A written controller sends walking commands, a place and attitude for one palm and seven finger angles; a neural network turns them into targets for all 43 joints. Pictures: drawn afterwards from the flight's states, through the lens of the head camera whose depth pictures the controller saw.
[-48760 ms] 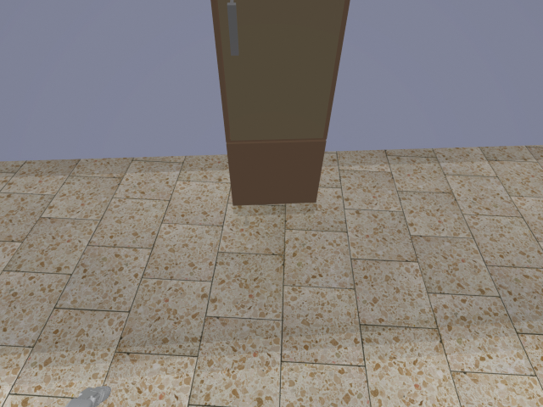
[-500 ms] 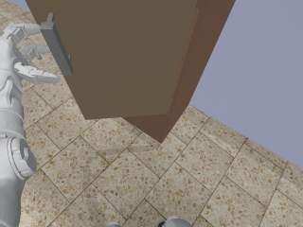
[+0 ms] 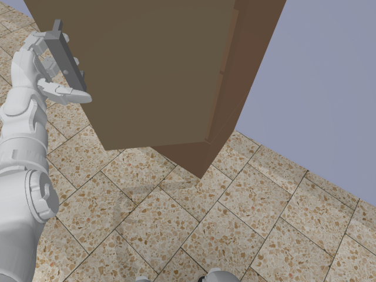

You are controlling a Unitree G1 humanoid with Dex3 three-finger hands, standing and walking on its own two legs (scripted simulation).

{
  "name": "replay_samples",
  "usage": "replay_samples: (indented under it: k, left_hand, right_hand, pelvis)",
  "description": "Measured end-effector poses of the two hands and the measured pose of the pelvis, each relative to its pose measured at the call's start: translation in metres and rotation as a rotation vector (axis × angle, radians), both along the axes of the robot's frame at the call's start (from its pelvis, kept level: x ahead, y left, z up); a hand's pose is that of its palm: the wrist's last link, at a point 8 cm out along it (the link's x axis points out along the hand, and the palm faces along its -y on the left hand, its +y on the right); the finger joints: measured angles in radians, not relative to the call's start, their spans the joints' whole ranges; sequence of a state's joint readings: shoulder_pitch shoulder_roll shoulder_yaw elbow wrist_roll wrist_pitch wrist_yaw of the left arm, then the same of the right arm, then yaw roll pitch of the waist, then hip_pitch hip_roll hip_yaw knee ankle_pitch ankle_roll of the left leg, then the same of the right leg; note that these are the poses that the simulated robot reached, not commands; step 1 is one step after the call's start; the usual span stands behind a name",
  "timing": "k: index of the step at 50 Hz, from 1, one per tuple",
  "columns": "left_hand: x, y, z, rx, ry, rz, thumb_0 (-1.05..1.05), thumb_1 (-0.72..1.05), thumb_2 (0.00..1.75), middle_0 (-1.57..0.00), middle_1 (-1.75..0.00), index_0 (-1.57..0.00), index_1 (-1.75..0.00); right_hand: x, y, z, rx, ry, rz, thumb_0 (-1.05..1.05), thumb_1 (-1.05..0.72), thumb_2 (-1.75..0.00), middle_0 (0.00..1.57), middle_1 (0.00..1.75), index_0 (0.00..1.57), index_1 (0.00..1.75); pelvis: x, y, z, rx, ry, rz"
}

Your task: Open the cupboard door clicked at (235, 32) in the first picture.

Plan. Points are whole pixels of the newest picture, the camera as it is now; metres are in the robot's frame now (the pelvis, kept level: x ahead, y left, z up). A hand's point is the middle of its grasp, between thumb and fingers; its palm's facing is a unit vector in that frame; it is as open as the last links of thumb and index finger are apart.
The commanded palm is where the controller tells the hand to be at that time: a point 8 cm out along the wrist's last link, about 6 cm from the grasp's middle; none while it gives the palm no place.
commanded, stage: slide the fingers in behind the handle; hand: left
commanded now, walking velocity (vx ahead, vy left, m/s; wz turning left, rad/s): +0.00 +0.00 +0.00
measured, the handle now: (70, 59) +0.56 +0.20 +0.13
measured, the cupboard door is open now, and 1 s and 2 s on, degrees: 41 41 57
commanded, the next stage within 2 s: close the thumb around the handle in 0.58 s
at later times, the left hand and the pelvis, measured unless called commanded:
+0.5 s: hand (70, 71) +0.51 +0.19 +0.13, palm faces +0.05 -1.00 -0.01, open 14.0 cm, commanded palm +0.49 +0.24 +0.12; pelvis -0.01 +0.00 +0.00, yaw +0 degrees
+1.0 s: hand (69, 72) +0.51 +0.19 +0.13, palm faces +0.03 -1.00 +0.01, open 11.0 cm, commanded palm +0.49 +0.24 +0.12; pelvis +0.00 +0.01 +0.00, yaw +0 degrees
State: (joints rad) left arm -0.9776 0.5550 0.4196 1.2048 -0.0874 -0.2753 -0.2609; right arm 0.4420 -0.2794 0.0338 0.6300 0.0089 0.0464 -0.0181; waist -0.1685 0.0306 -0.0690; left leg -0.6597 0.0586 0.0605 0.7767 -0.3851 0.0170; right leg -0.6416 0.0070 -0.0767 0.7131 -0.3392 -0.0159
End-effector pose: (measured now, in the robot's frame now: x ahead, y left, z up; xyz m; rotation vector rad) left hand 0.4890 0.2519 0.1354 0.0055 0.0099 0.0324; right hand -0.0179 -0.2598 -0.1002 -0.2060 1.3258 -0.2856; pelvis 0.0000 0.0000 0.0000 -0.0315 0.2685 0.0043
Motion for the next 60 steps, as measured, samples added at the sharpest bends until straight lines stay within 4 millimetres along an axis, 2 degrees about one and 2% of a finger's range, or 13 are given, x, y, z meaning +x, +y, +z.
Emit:
replay_samples:
  k: [14,23,27,39,47,60]
  left_hand:
    - [0.0,-0.019,-0.004,-0.025,-0.002,-0.005,-0.01,-0.5,0.3,-0.3,-1.2,-0.3,-1.2]
    - [0.002,-0.009,-0.003,0.014,-0.004,0.022,-0.01,-0.5,0.3,-0.3,-1.2,-0.3,-1.21]
    - [0.001,-0.009,0.001,-0.006,-0.019,0.004,-0.01,-0.5,0.3,-0.3,-1.2,-0.3,-1.21]
    - [0.003,-0.009,-0.007,-0.019,0.0,0.01,-0.01,-0.47,0.32,-0.3,-1.2,-0.31,-1.21]
    - [0.001,-0.006,-0.003,-0.011,-0.02,0.005,-0.01,-0.2,0.43,-0.32,-1.23,-0.33,-1.24]
    - [0.002,-0.016,-0.003,-0.012,-0.016,-0.001,0.0,0.48,0.72,-0.37,-1.31,-0.37,-1.31]
  right_hand:
    - [-0.005,-0.006,0.001,-0.013,-0.003,0.002,0.0,-0.91,-0.9,0.2,0.3,0.2,0.3]
    - [-0.008,-0.004,0.001,-0.016,-0.01,-0.002,0.0,-0.91,-0.9,0.2,0.3,0.2,0.3]
    - [-0.01,-0.002,0.0,-0.012,0.009,0.002,0.0,-0.91,-0.9,0.2,0.3,0.2,0.3]
    - [-0.006,0.0,0.002,-0.018,0.0,0.001,0.0,-0.91,-0.9,0.2,0.3,0.2,0.3]
    - [-0.003,0.003,0.0,-0.01,0.002,0.001,0.0,-0.91,-0.9,0.2,0.3,0.2,0.3]
    - [0.005,0.004,-0.003,-0.001,-0.013,0.019,0.0,-0.91,-0.9,0.2,0.3,0.2,0.3]
  pelvis:
    - [-0.004,-0.001,0.0,0.003,-0.005,0.001]
    - [-0.007,0.0,-0.001,0.004,0.001,-0.002]
    - [-0.006,0.001,-0.001,0.002,0.003,0.001]
    - [-0.003,0.004,-0.001,0.0,0.005,-0.003]
    - [0.0,0.006,-0.001,-0.002,0.005,-0.002]
    - [-0.001,0.006,-0.002,-0.001,0.002,0.005]
